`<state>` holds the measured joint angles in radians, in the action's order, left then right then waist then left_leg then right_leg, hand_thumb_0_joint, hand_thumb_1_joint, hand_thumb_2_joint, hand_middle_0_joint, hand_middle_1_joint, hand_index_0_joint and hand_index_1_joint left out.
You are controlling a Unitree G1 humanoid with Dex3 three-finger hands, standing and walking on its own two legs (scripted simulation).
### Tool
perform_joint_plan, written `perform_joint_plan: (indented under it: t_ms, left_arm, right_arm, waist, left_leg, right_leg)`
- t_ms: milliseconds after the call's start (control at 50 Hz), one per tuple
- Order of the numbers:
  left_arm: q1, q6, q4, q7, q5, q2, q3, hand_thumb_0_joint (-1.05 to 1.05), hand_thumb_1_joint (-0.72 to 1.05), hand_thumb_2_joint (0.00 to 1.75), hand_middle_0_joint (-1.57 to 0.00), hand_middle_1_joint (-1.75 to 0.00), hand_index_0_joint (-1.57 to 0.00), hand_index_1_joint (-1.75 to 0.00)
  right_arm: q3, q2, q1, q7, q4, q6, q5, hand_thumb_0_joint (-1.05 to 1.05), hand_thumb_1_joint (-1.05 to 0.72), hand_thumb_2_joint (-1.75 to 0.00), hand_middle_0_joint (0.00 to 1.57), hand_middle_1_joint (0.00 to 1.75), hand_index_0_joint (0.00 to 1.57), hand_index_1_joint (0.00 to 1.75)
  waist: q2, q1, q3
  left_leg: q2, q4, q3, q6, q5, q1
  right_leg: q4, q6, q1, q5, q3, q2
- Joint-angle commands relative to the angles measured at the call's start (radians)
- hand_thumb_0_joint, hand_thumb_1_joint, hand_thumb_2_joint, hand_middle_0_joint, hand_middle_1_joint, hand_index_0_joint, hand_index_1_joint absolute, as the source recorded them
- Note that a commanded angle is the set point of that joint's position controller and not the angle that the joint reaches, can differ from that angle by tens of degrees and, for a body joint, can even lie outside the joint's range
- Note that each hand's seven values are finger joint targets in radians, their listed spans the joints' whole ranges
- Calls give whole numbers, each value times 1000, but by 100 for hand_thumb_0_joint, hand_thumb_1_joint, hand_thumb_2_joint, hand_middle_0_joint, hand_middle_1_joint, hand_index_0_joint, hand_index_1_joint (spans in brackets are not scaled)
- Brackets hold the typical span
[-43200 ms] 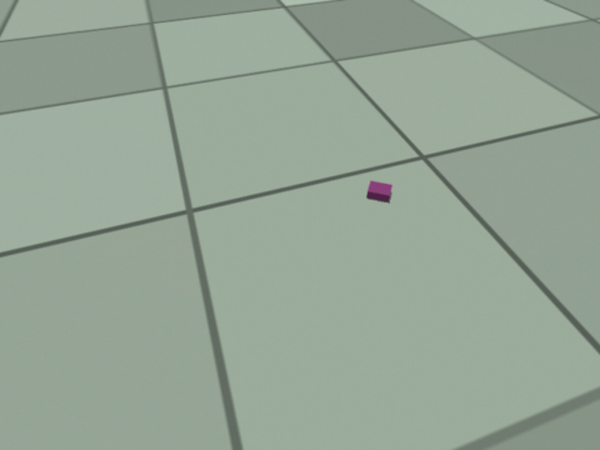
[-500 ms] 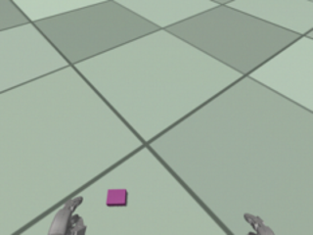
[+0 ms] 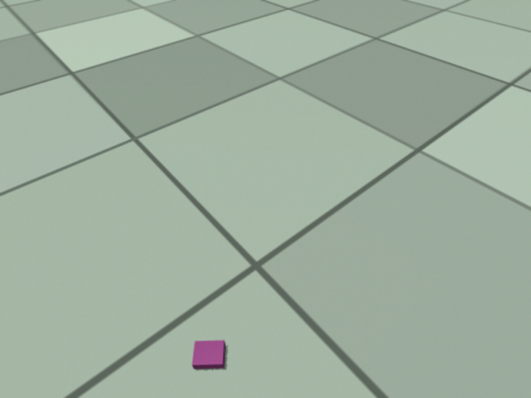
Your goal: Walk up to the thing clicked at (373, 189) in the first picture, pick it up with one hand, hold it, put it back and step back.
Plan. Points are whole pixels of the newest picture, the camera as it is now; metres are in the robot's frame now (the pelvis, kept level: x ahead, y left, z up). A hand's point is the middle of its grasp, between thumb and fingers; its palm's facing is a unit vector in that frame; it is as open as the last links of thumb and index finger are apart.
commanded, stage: stand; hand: left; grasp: from above
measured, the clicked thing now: (209, 354) +0.44 +0.25 -0.75
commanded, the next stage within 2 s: step back in 1.86 s
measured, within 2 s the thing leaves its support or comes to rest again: neither
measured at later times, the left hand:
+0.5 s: hand out of the picture +0.05 +0.22 -0.16, palm faces +0.03 -0.94 -0.33, open 7.4 cm
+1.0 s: hand out of the picture +0.09 +0.22 -0.15, palm faces +0.03 -0.94 -0.34, open 7.4 cm
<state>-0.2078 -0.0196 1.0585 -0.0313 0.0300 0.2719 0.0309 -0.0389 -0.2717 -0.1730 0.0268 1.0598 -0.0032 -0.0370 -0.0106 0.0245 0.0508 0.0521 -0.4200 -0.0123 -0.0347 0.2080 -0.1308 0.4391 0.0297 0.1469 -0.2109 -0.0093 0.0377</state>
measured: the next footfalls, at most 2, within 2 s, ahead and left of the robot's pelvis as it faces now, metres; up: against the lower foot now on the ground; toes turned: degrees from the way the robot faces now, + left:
none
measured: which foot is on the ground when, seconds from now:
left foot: down 0.00-1.00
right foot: down 0.00-1.00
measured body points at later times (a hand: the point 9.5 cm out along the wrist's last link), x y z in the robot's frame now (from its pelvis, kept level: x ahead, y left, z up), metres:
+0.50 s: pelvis +0.00 -0.02 +0.01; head +0.00 -0.03 +0.45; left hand +0.05 +0.26 -0.13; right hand +0.06 -0.31 -0.14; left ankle +0.02 +0.10 -0.74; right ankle +0.02 -0.14 -0.74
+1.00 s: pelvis +0.02 -0.03 +0.01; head +0.01 -0.03 +0.46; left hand +0.09 +0.27 -0.12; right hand +0.09 -0.32 -0.13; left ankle +0.02 +0.10 -0.74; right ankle +0.02 -0.14 -0.74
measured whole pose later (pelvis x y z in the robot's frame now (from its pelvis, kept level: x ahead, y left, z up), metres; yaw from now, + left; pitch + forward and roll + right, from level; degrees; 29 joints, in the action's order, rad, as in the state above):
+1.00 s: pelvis +0.02 -0.03 +0.01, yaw +0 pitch -4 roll +0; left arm -0.10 0.00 1.16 -0.02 0.01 0.30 0.03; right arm -0.02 -0.32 -0.12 0.02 1.14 -0.01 -0.02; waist -0.02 0.00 0.05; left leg 0.01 -0.32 -0.03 0.00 0.18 -0.07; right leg 0.31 -0.01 0.08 -0.17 0.01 -0.01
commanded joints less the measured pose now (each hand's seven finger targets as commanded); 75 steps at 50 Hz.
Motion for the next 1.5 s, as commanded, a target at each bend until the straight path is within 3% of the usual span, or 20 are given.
perform_joint_plan:
  t_ms: [0,160,180,240,340,420,540,620,760,840,920,1020,1220,1320,1400,1480]
  left_arm:
    - [46,33,-33,-10,3,184,39,0,90,90,-20,-30,-20,-30]
    - [51,39,9,-11,4,200,33,0,90,90,-20,-30,-20,-30]
    - [66,39,9,-11,1,206,35,0,90,90,-20,-30,-20,-30]
    - [64,42,17,-10,-2,206,34,0,90,90,-20,-30,-20,-30]
    - [76,38,34,-8,-5,220,35,0,90,90,-20,-30,-20,-30]
    - [79,41,39,-4,-8,218,34,0,90,90,-20,-30,-20,-30]
    - [92,41,47,-1,-9,216,34,0,90,90,-20,-30,-20,-30]
    - [107,46,46,-1,-11,217,35,0,90,90,-20,-30,-20,-30]
    - [129,42,53,2,-14,220,35,0,90,90,-20,-30,-20,-30]
    - [142,46,42,2,-14,228,37,0,90,90,-20,-30,-20,-30]
    - [152,48,37,2,-16,238,39,0,90,90,-20,-30,-20,-30]
    - [151,42,43,6,-14,237,35,0,90,90,-20,-30,-20,-30]
    - [150,49,35,8,-17,246,32,0,90,90,-20,-30,-20,-30]
    - [150,50,34,10,-19,254,29,0,90,90,-20,-30,-20,-30]
    - [148,52,31,10,-19,257,29,0,90,90,-20,-30,-20,-30]
    - [145,48,30,11,-19,255,26,0,90,90,-20,-30,-20,-30]
  right_arm:
    - [-43,-211,51,7,-46,-17,5,0,-90,-90,20,30,20,30]
    - [-34,-204,65,-1,-19,-14,11,0,-90,-90,20,30,20,30]
    - [-31,-199,54,-1,-14,-12,9,0,-90,-90,20,30,20,30]
    - [-28,-209,61,-1,-5,-16,11,0,-90,-90,20,30,20,30]
    - [-18,-205,55,-2,7,-12,11,0,-90,-90,20,30,20,30]
    - [-14,-211,55,-1,16,-16,14,0,-90,-90,20,30,20,30]
    - [-10,-221,61,1,22,-18,15,0,-90,-90,20,30,20,30]
    - [-9,-226,67,3,23,-23,18,0,-90,-90,20,30,20,30]
    - [-4,-227,71,4,30,-22,17,0,-90,-90,20,30,20,30]
    - [-9,-241,76,4,30,-26,18,0,-90,-90,20,30,20,30]
    - [-9,-246,82,4,27,-26,17,0,-90,-90,20,30,20,30]
    - [-6,-244,93,0,32,-23,17,0,-90,-90,20,30,20,30]
    - [-8,-258,104,-4,25,-28,20,0,-90,-90,20,30,20,30]
    - [-6,-258,95,-5,32,-26,21,0,-90,-90,20,30,20,30]
    - [-6,-264,98,-5,27,-29,21,0,-90,-90,20,30,20,30]
    - [-4,-264,98,-4,30,-29,21,0,-90,-90,20,30,20,30]
  waist:
    - [-5,-9,21]
    - [41,-12,23]
    - [29,-22,19]
    - [14,-13,-7]
    - [17,-17,29]
    - [-1,-15,-7]
    - [0,-13,-7]
    - [13,-16,-49]
    - [13,-18,-24]
    - [6,-20,-65]
    - [15,-23,-71]
    - [15,-17,-10]
    - [4,-21,-64]
    - [6,-24,-56]
    - [0,-24,-81]
    - [4,-21,-59]
  left_leg:
    - [-134,176,-157,3,123,-70]
    - [-125,150,-136,6,63,-13]
    - [-132,149,-134,0,63,-19]
    - [-133,146,-131,3,1,-7]
    - [-133,147,-125,5,31,-26]
    - [-140,144,-123,5,-24,-10]
    - [-146,149,-120,6,-42,-6]
    - [-155,133,-114,8,-164,41]
    - [-158,152,-111,12,-131,16]
    - [-165,139,-104,13,-211,52]
    - [-167,139,-100,12,-226,54]
    - [-164,169,-109,16,-96,22]
    - [-171,158,-106,11,-165,53]
    - [-172,161,-104,11,-156,49]
    - [-175,152,-99,8,-216,59]
    - [-176,161,-101,14,-187,62]
  right_leg:
    - [-99,-35,-6,-8,-61,51]
    - [-160,-33,33,-65,-80,65]
    - [-161,-39,24,-52,-86,71]
    - [-157,-38,-14,5,-84,76]
    - [-175,-40,10,-43,-89,72]
    - [-170,-45,-29,25,-90,77]
    - [-174,-44,-38,43,-87,77]
    - [-166,-43,-59,150,-83,81]
    - [-177,-43,-63,118,-79,76]
    - [-164,-46,-84,210,-81,85]
    - [-166,-42,-92,237,-80,87]
    - [-190,-41,-39,73,-80,74]
    - [-177,-46,-64,158,-84,82]
    - [-177,-47,-63,152,-87,83]
    - [-163,-48,-87,222,-86,89]
    - [-167,-48,-63,174,-83,85]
